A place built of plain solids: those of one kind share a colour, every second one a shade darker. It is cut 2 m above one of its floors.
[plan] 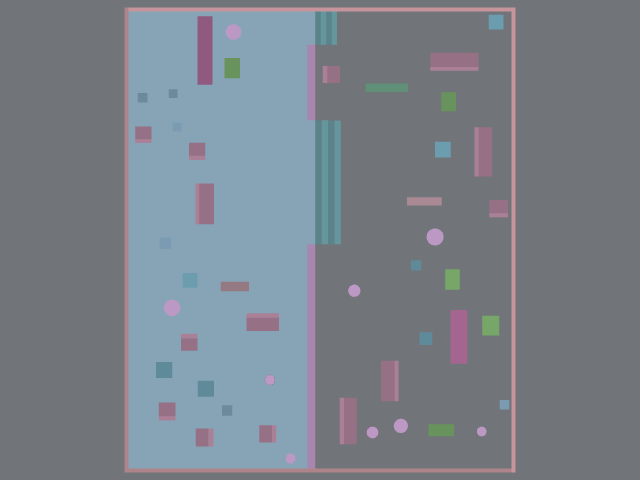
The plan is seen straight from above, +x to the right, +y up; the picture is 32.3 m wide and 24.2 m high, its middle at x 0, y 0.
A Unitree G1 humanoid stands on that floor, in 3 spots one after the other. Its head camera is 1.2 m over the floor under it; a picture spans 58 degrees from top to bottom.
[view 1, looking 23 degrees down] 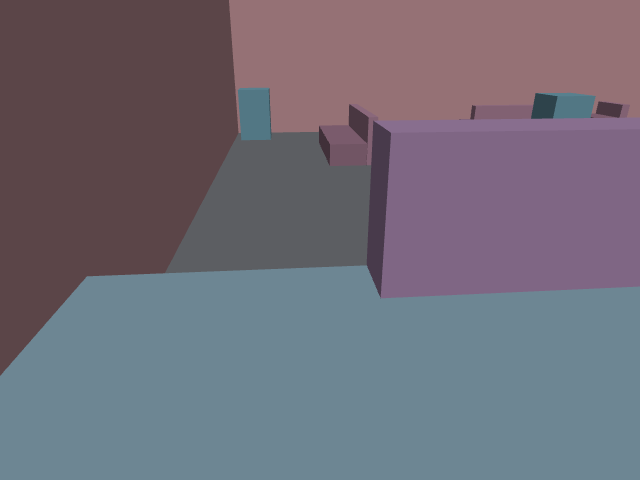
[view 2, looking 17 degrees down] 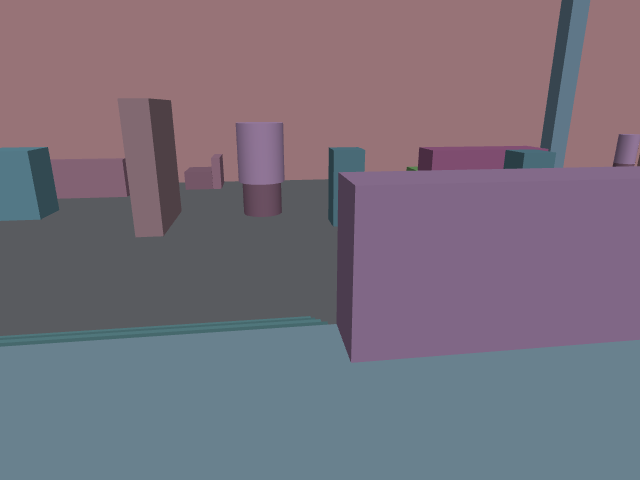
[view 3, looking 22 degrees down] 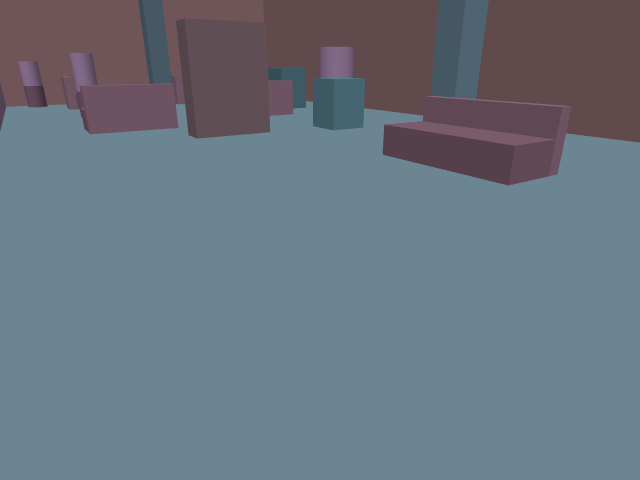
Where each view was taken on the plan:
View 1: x -2.63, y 10.34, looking -5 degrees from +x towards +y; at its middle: ground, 4.98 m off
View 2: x -2.46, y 0.20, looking -8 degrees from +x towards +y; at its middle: ground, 6.66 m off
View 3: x -1.18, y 5.54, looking -123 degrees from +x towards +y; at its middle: floor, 3.20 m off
